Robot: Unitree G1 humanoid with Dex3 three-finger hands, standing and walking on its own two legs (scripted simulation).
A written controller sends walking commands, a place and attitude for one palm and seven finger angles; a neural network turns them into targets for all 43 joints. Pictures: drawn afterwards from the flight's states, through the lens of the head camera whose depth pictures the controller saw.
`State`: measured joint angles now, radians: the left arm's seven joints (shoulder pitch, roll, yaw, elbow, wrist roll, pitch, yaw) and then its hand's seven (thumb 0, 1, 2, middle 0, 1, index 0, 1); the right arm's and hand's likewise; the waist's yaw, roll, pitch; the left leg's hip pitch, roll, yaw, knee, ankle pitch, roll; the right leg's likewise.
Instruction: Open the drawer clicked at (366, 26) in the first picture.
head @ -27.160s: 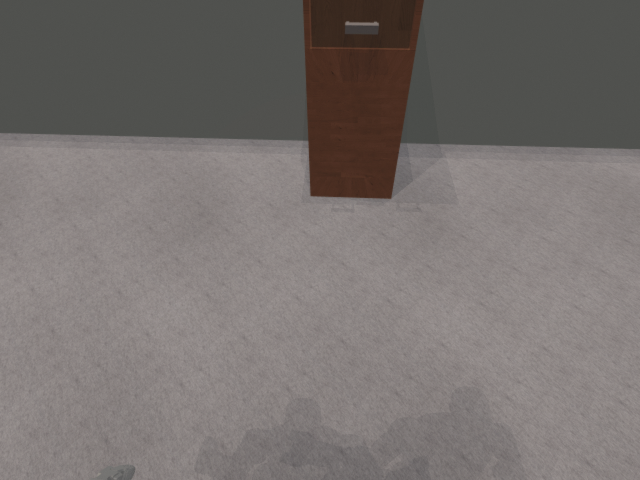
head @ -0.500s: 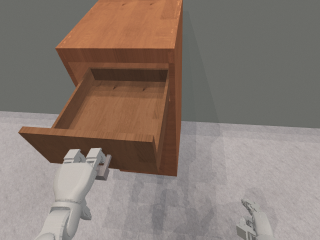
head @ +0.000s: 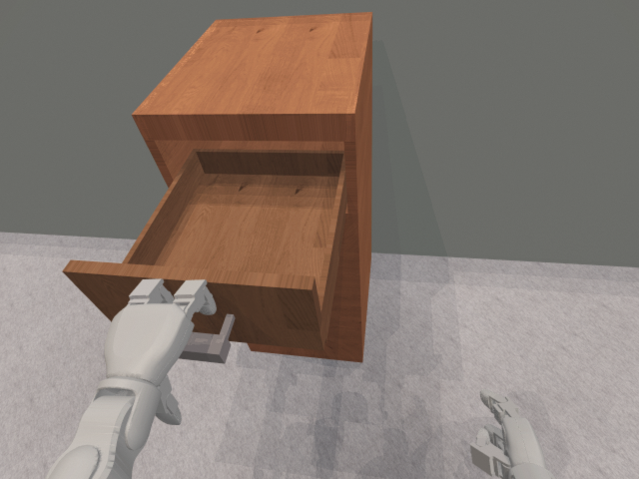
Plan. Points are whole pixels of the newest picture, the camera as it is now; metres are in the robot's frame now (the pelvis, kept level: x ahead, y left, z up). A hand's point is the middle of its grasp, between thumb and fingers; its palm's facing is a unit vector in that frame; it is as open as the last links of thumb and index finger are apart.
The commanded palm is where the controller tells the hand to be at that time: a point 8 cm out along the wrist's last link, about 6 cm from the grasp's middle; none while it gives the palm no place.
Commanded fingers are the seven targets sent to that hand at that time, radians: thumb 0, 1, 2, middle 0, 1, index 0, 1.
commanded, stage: lift the hand off the handle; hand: left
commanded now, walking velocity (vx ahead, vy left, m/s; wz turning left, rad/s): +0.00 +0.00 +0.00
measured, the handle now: (192, 331) +0.28 +0.23 +0.02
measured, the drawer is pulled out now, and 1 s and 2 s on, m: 0.30 0.30 0.30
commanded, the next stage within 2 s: draw the hand back to the body in 0.80 s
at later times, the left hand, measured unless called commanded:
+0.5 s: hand (148, 295) +0.25 +0.22 +0.15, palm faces +0.20 -0.05 -0.98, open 13.5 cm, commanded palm +0.20 +0.22 +0.19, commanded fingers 0.00 -0.50 0.30 -0.30 -1.20 -0.30 -1.20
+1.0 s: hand (130, 288) +0.25 +0.23 +0.16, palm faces +0.13 -0.05 -0.99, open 13.8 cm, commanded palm +0.20 +0.23 +0.22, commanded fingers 0.00 -0.50 0.30 -0.30 -1.20 -0.30 -1.20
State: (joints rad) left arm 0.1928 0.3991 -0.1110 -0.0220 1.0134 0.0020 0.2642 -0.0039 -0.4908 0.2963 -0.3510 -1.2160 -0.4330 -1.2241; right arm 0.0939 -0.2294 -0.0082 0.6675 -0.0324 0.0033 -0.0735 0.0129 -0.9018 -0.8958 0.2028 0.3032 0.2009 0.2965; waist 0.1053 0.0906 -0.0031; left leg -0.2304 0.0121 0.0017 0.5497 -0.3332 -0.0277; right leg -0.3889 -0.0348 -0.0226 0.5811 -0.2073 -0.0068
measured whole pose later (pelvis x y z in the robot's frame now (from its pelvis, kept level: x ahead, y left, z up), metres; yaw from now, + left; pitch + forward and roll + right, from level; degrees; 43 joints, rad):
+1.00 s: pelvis +0.01 +0.00 +0.01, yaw +0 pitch -3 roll +1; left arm 0.17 0.54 0.01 -0.38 0.84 0.11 -0.05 0.00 -0.49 0.30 -0.32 -1.20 -0.32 -1.20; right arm 0.07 -0.27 0.04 0.63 0.00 0.09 -0.01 0.01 -0.90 -0.90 0.20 0.30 0.20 0.30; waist 0.12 0.13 0.02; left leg -0.06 0.02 0.00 0.38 -0.27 -0.03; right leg -0.21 -0.02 -0.03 0.42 -0.15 0.00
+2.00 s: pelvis +0.03 +0.01 +0.01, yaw +0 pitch -4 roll -1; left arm 0.45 0.33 0.31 -0.53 -0.02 -0.17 0.08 -0.01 0.07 0.54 -0.27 -0.83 -0.27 -0.83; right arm 0.21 -0.22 0.02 0.66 -0.03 -0.19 -0.07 0.01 -0.90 -0.90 0.20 0.30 0.20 0.30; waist 0.06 0.06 0.05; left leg -0.02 0.04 -0.01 0.40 -0.31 -0.02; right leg -0.15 0.00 -0.04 0.39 -0.17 0.00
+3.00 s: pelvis -0.02 +0.03 +0.00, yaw +1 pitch +1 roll +0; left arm 0.62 0.40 0.41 -0.64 0.00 -0.21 0.14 0.01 0.88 0.89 -0.21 -0.30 -0.22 -0.30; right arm 0.23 -0.22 -0.03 0.53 -0.04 -0.06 -0.10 0.01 -0.90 -0.90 0.20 0.30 0.20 0.30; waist -0.02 -0.03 0.01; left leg -0.29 -0.01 -0.01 0.59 -0.32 0.00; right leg -0.40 -0.06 -0.03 0.54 -0.16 0.03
